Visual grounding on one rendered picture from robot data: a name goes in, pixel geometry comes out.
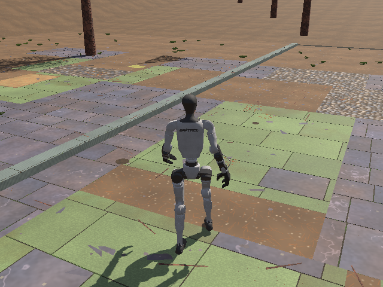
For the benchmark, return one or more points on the robot left hand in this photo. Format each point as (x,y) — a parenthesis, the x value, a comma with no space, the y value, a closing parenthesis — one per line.
(171,157)

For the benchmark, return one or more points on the robot right forearm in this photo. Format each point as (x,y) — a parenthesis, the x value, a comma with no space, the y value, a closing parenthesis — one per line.
(220,160)

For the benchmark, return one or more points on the robot right hand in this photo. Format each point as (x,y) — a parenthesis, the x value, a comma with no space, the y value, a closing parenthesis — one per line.
(226,178)

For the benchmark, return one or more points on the robot left forearm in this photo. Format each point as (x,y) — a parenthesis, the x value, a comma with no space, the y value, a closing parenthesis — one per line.
(165,154)

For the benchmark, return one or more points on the left robot upper arm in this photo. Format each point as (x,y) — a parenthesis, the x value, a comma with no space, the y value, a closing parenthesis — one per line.
(169,135)

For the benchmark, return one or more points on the left robot foot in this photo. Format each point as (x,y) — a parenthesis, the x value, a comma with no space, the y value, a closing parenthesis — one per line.
(179,249)

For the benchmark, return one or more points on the right robot upper arm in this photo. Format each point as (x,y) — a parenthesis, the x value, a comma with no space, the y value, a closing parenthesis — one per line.
(209,126)

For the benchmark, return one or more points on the right robot thigh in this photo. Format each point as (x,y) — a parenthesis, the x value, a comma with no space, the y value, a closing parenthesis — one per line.
(205,177)

